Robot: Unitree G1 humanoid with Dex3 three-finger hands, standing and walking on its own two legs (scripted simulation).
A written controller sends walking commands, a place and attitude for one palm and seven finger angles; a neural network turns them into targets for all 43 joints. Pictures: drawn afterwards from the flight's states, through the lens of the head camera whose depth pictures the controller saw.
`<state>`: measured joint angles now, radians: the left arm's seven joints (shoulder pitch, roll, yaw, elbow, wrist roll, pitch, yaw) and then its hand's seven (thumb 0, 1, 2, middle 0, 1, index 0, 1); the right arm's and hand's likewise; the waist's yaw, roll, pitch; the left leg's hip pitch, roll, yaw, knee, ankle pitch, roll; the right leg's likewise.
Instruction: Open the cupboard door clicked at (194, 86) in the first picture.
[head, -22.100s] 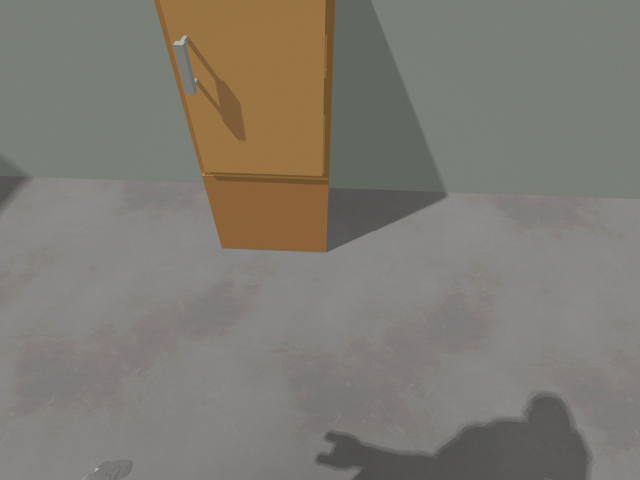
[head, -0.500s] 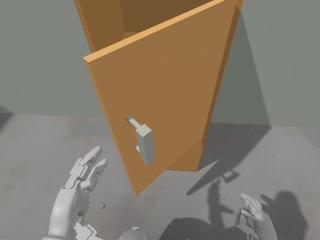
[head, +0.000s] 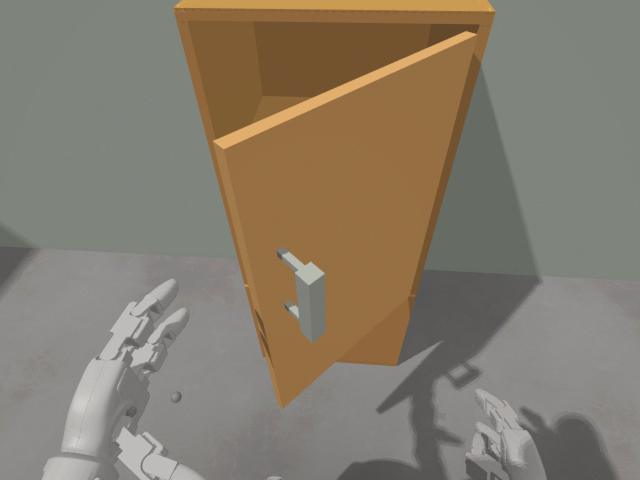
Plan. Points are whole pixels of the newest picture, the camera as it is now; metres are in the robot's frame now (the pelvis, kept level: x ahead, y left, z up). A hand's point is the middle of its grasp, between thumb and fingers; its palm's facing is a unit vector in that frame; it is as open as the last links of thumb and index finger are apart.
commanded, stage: draw the hand back to the body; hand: left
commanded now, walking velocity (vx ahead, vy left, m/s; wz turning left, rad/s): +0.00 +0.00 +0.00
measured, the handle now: (299, 294) +0.33 +0.05 +0.07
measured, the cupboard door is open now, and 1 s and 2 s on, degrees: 47 47 47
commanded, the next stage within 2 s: step back with the hand held close in 1.14 s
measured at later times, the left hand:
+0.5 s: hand (82, 336) +0.21 +0.23 +0.17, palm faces +0.31 -0.87 -0.38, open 12.2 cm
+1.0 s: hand (64, 299) +0.23 +0.25 +0.19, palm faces +0.40 -0.82 -0.40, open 7.6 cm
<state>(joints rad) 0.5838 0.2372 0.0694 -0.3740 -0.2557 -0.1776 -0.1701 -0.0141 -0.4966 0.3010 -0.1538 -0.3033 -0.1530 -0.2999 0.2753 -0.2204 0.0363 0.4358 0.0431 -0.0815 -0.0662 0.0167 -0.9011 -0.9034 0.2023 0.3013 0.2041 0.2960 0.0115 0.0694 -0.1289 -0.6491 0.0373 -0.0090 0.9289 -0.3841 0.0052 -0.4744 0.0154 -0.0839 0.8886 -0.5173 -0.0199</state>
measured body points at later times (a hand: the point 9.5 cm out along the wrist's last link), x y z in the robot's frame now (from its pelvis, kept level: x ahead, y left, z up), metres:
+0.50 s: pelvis +0.02 +0.01 +0.04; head +0.01 +0.00 +0.49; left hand +0.19 +0.28 +0.19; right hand +0.20 -0.20 -0.04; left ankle +0.05 +0.11 -0.69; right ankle -0.04 -0.11 -0.69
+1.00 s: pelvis +0.03 +0.00 +0.05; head +0.02 -0.03 +0.50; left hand +0.20 +0.29 +0.22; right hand +0.22 -0.23 -0.03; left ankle +0.05 +0.11 -0.69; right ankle -0.04 -0.11 -0.69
